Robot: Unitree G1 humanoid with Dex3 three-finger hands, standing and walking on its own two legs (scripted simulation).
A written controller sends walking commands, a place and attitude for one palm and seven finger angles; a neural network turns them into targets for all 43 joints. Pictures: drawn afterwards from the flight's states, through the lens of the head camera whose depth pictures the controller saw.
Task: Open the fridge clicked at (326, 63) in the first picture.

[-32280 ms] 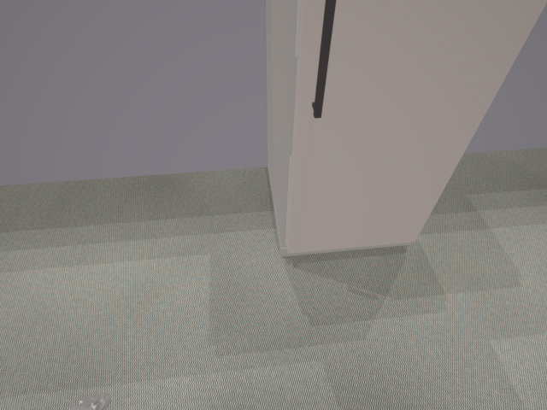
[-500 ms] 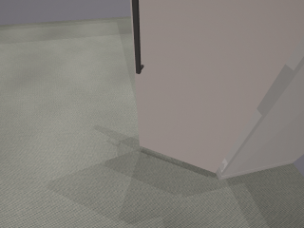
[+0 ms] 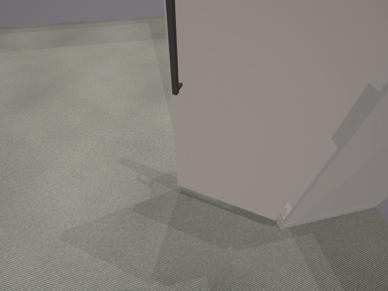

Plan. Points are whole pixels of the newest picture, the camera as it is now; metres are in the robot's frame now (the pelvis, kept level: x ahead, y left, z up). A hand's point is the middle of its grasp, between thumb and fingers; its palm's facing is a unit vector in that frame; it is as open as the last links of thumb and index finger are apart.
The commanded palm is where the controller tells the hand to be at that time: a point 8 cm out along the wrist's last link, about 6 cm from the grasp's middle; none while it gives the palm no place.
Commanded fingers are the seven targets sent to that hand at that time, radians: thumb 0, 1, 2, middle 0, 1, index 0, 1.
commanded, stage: look to check the result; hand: left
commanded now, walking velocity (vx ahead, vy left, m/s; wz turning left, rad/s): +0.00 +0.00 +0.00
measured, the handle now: (175, 35) +0.71 +0.09 +0.18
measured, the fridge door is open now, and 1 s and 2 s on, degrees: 55 55 55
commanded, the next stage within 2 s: stand and wait in 0.24 s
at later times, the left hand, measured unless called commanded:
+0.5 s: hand out of the picture +0.11 +0.22 -0.16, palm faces -0.04 -0.94 -0.33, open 7.4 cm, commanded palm none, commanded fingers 0.00 0.90 0.90 -0.20 -0.30 -0.20 -0.30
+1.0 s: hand out of the picture +0.10 +0.21 -0.16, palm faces -0.04 -0.94 -0.33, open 7.4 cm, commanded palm none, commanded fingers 0.00 0.90 0.90 -0.20 -0.30 -0.20 -0.30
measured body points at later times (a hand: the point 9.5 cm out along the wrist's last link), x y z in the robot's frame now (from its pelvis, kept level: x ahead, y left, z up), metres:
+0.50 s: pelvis +0.02 -0.01 +0.00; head +0.04 -0.02 +0.45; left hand +0.11 +0.27 -0.13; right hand +0.10 -0.30 -0.14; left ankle +0.02 +0.08 -0.75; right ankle -0.02 -0.13 -0.75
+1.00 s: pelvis +0.02 -0.03 +0.00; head +0.04 -0.03 +0.45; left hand +0.11 +0.26 -0.13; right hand +0.09 -0.32 -0.14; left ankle +0.02 +0.08 -0.75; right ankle -0.02 -0.13 -0.75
